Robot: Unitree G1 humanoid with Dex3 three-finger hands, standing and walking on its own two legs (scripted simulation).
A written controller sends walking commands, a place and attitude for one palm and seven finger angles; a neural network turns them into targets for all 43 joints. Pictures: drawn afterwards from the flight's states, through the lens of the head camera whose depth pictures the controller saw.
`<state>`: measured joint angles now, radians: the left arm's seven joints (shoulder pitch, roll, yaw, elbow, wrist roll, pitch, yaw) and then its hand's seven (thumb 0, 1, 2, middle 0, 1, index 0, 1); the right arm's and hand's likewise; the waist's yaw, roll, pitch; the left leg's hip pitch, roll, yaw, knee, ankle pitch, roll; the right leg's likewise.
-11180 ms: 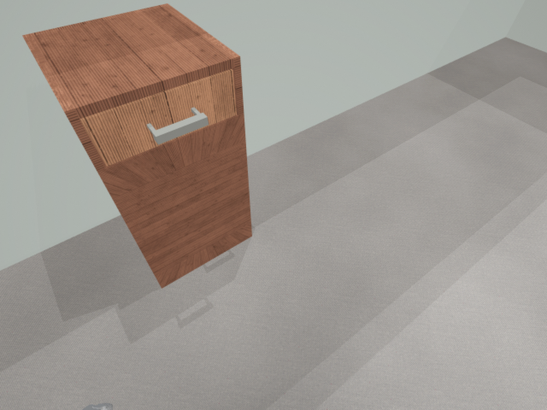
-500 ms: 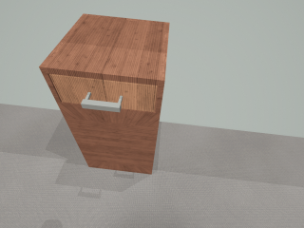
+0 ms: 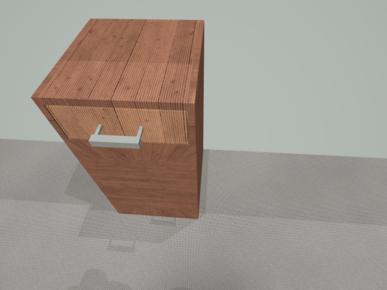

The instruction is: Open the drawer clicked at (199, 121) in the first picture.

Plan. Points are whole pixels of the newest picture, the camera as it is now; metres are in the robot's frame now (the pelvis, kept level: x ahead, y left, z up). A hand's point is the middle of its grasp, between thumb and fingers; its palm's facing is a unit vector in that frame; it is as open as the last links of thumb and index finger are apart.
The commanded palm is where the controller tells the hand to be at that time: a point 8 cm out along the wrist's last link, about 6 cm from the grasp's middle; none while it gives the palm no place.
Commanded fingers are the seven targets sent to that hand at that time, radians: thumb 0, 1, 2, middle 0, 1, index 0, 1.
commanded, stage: come to a stop and stand still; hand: left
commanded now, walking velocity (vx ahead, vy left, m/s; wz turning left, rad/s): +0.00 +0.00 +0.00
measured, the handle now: (118, 135) +0.50 +0.25 -0.04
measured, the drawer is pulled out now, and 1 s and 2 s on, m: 0.00 0.00 0.00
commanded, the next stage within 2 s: look again from close up in 0.36 s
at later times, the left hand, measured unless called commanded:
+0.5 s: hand out of the picture -0.03 +0.13 -0.16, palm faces +0.06 -0.98 -0.17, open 7.3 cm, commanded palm none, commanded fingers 0.00 0.90 0.90 -0.20 -0.30 -0.20 -0.30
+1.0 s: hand out of the picture +0.01 +0.19 -0.16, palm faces +0.02 -0.98 -0.21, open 7.3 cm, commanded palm none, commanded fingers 0.00 0.90 0.90 -0.20 -0.30 -0.20 -0.30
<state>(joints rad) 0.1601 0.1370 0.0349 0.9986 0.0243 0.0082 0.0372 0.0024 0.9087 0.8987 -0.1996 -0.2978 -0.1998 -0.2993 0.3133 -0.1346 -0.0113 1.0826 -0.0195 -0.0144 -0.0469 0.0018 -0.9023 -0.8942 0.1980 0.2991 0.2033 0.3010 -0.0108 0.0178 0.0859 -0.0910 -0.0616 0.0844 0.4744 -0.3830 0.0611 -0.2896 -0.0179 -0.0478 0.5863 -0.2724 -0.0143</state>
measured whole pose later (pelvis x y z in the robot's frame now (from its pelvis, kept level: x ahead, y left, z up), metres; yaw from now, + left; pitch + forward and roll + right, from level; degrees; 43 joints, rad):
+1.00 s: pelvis +0.00 +0.02 +0.01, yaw -1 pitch -1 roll +0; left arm 0.30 0.14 0.00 1.11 0.01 -0.02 0.04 0.01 0.92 0.90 -0.20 -0.30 -0.20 -0.30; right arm 0.36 -0.12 0.04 1.11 -0.02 -0.04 -0.03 0.00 -0.90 -0.89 0.20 0.30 0.20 0.30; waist 0.00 0.02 -0.01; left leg -0.13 -0.05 0.07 0.43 -0.29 0.05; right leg -0.23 -0.03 -0.03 0.49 -0.25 0.00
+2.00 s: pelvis +0.00 -0.02 -0.02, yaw -5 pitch +9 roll +2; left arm 0.34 0.42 0.02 -0.03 0.98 -0.08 0.29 0.00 0.00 0.51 -0.29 -0.88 -0.29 -0.88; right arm 0.18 -0.26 0.00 0.59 -0.05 0.10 -0.02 0.01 -0.90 -0.89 0.20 0.30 0.20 0.30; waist 0.05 0.04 -0.06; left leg -0.43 -0.02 -0.02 0.69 -0.41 -0.01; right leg -0.55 0.05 0.02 0.75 -0.34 -0.06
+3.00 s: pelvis +0.01 +0.03 +0.01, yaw -3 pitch +4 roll +0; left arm -0.07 0.47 -0.03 0.07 0.95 -0.03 0.14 0.00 -0.49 0.30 -0.32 -1.20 -0.32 -1.20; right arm 0.18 -0.25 -0.02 0.63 0.00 0.12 0.00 0.01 -0.90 -0.89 0.20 0.30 0.20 0.30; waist 0.08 0.07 -0.02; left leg -0.25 -0.07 -0.04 0.49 -0.32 0.05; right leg -0.33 0.00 0.02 0.50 -0.25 0.00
